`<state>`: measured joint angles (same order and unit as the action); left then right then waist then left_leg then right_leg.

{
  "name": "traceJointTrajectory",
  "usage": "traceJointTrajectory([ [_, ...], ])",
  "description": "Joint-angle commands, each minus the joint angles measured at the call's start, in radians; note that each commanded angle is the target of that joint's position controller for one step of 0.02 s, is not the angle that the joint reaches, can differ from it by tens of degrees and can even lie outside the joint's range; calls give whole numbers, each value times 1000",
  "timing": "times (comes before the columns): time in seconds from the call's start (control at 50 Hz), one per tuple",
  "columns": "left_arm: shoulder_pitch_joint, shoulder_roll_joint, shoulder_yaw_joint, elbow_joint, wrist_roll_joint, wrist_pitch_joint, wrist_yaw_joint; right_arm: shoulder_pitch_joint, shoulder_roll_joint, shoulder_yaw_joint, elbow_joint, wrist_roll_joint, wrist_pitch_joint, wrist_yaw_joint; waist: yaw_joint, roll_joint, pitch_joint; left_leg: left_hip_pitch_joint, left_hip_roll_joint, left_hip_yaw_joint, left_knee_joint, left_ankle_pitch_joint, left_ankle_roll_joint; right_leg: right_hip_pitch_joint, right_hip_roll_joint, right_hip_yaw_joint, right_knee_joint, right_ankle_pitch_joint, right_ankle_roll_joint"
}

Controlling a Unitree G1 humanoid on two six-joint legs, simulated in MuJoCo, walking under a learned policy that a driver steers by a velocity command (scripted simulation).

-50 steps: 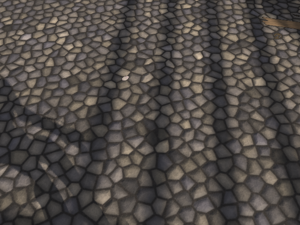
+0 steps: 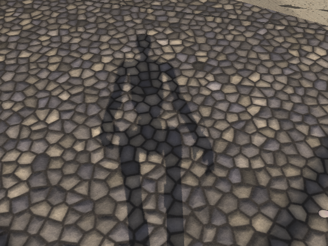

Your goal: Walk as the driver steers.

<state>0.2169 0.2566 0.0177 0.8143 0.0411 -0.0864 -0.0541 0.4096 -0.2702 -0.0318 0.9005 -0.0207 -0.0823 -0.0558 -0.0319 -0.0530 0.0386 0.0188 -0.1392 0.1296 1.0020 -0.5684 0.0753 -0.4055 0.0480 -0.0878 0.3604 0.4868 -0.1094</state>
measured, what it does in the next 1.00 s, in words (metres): goes down, turning right: left foot, then right foot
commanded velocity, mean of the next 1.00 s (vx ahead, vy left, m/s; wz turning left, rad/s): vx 0.65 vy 0.00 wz -0.89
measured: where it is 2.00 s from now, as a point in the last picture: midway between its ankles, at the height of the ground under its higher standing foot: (235, 206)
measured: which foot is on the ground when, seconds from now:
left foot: down 0.00-0.00, up 0.02-0.50, down 0.52-0.98, up 1.00-1.00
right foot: down 0.00-0.52, up 0.54-0.96, down 0.98-1.00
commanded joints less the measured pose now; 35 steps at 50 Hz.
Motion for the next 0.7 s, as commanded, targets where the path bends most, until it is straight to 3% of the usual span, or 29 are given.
traceJointTrajectory([
  [0.02,526,210,82,171,-4,26,20,-100,-55,-24,-129,33,3,2,135,-254,-64,-749,-47,-7,980,-261,-128,765,-200,265,240,937,-149],
  [0.04,459,221,84,118,-24,26,12,-18,-44,-1,-168,34,16,-6,98,-102,-273,-945,8,-156,1021,-161,-134,979,-371,545,258,897,-309],
  [0.06,342,185,85,54,-47,43,27,-73,-60,14,-171,-7,21,-4,94,107,-289,-925,62,-192,931,-28,-111,855,-373,573,142,623,-334],
  [0.08,262,159,76,31,-51,58,40,-139,-70,14,-182,-45,25,5,62,197,-200,-911,90,-199,888,26,-93,663,-341,576,97,440,-331],
  [0.1,206,182,79,6,-39,59,56,-132,-62,23,-196,-53,36,12,25,195,-203,-913,116,-219,816,49,-100,542,-373,657,54,228,-362],
  [0.12,188,160,71,11,-36,52,62,-149,-71,21,-204,-69,58,9,2,196,-206,-862,147,-252,741,90,-113,383,-365,720,-2,-12,-350],
  [0.14,172,130,56,17,-35,44,53,-187,-99,17,-213,-60,79,4,-15,207,-157,-794,169,-243,583,167,-123,222,-275,674,-59,-247,-293],
  [0.16,149,136,55,17,-36,38,51,-242,-96,18,-233,-53,81,7,-22,199,-97,-715,188,-239,377,244,-138,84,-195,632,-108,-402,-246],
  [0.18,158,160,63,19,-45,36,55,-299,-81,24,-257,-56,79,15,2,165,-80,-635,188,-212,215,313,-148,4,-110,596,-144,-554,-200],
  [0.2,168,165,68,24,-46,38,60,-344,-58,29,-266,-61,78,23,34,108,-83,-618,185,-206,136,377,-160,20,-76,594,-150,-636,-167],
  [0.24,208,176,78,26,-49,45,61,-407,-37,37,-276,-44,77,33,87,38,-84,-687,192,-238,-38,489,-165,155,-73,634,-147,-760,-128],
  [0.3,279,176,94,26,-57,47,49,-518,-57,31,-293,-31,63,39,165,-6,-50,-762,173,-270,-261,568,-159,323,-78,705,-147,-881,-74],
  [0.38,285,185,107,14,-41,45,36,-618,-58,30,-317,-19,39,46,200,-35,-11,-717,132,-279,-408,525,-148,358,-73,758,-128,-930,-90],
  [0.44,232,201,113,-4,-29,42,28,-614,-68,24,-329,-4,20,49,175,-45,11,-549,98,-275,-514,465,-143,273,-60,783,-103,-945,-98],
  [0.48,164,211,116,-23,-20,42,24,-534,-92,11,-320,15,8,43,113,-55,5,-308,87,-255,-573,394,-131,130,-49,784,-69,-941,-84],
  [0.5,150,200,112,-24,-19,38,22,-460,-118,0,-305,16,-1,35,64,-34,-12,-142,107,-256,-602,372,-115,36,-28,757,-11,-938,-62],
  [0.52,138,181,105,-25,-24,26,21,-339,-174,-20,-281,7,-12,23,-3,18,-60,69,176,-311,-619,324,-90,-83,19,688,131,-926,-30],
  [0.54,174,101,82,-29,-42,9,22,-184,-260,-47,-269,-20,-19,8,-56,194,-194,289,396,-512,-651,83,-39,-178,110,498,440,-1035,6],
  [0.56,179,89,64,-73,-76,11,31,-104,-321,-66,-262,-38,1,0,-66,341,-338,405,604,-945,-764,-316,63,-367,155,341,668,-1115,19],
  [0.58,127,151,64,-66,-48,30,39,-169,-263,-66,-255,-35,10,5,-33,215,-212,277,587,-944,-766,-328,69,-448,46,285,797,-971,20],
  [0.6,75,185,75,-63,-17,41,30,-183,-186,-48,-261,-24,13,12,-33,111,-130,189,521,-770,-749,-200,34,-451,6,258,830,-880,24],
  [0.62,61,166,73,-62,-2,45,15,-179,-151,-39,-248,-22,14,20,-22,91,-69,112,456,-598,-775,-17,5,-438,-32,233,825,-820,35],
  [0.64,46,147,70,-67,12,54,1,-152,-141,-35,-225,-20,12,22,-14,121,-38,68,413,-489,-796,94,-15,-432,-67,207,829,-785,41],
  [0.66,26,126,63,-73,14,66,-11,-126,-126,-30,-200,-13,7,27,-13,147,-2,36,370,-393,-808,197,-38,-449,-89,178,862,-761,43],
  [0.7,-24,109,50,-110,2,76,-29,-74,-106,-27,-168,-3,-7,47,-8,174,-10,18,357,-300,-805,367,-51,-484,-117,145,932,-702,42],
])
